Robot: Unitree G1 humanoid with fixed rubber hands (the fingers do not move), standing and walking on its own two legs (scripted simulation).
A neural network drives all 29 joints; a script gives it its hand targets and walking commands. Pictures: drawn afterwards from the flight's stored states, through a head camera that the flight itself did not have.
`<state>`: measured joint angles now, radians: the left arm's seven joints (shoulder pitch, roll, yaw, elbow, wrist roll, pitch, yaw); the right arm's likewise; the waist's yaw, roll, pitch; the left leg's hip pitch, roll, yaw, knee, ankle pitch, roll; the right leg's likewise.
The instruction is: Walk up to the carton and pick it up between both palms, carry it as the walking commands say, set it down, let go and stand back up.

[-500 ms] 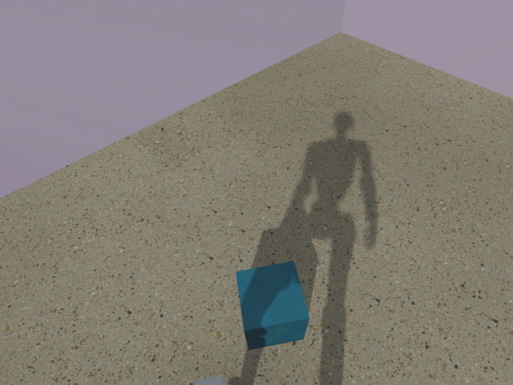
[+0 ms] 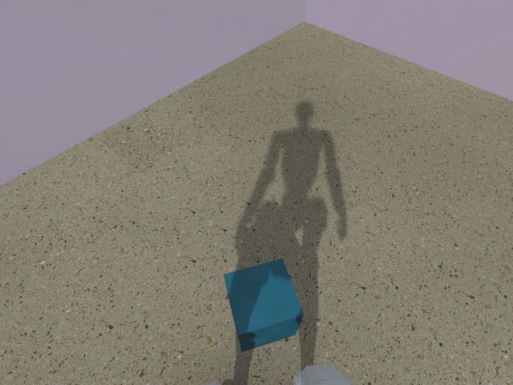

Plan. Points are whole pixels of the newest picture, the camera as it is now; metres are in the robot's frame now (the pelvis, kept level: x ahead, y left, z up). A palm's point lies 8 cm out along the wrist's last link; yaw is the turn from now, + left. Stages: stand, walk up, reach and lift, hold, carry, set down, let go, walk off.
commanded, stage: walk up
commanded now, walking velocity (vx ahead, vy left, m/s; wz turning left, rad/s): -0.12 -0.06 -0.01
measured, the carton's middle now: (261, 306) +0.43 -0.02 -0.65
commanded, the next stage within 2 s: none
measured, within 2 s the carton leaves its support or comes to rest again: neither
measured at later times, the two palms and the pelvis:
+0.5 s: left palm out of the picture +0.00 +0.14 -0.13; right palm out of the picture -0.04 -0.30 -0.15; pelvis -0.03 -0.08 +0.00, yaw +1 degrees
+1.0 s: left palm out of the picture -0.06 +0.16 -0.14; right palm out of the picture -0.06 -0.26 -0.14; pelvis -0.04 -0.06 +0.01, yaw +0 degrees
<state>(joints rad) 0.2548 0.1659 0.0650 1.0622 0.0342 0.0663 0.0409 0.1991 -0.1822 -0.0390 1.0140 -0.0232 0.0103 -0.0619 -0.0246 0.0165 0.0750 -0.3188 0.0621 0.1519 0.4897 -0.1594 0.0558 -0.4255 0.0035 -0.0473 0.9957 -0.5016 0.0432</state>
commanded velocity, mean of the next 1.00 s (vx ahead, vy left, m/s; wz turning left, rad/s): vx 0.00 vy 0.00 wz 0.00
